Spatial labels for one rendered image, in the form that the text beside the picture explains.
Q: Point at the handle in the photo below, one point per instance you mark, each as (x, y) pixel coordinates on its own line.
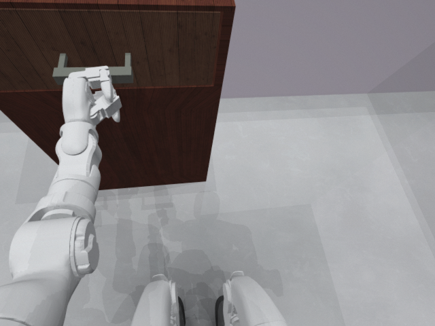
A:
(119, 75)

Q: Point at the robot thigh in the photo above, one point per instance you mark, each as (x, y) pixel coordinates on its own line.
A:
(244, 297)
(157, 304)

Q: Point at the right robot thigh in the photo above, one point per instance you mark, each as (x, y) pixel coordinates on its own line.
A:
(244, 297)

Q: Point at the drawer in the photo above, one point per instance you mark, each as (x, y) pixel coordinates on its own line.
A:
(168, 48)

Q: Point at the cabinet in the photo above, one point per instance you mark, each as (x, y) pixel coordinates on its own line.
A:
(165, 133)

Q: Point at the left robot thigh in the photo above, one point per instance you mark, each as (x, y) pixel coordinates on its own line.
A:
(157, 304)

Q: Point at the left robot hand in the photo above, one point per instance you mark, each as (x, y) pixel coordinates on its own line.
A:
(80, 105)

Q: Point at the robot left forearm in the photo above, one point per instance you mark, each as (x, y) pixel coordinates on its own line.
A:
(75, 186)

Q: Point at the left robot upper arm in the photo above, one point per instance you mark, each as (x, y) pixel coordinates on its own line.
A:
(49, 258)

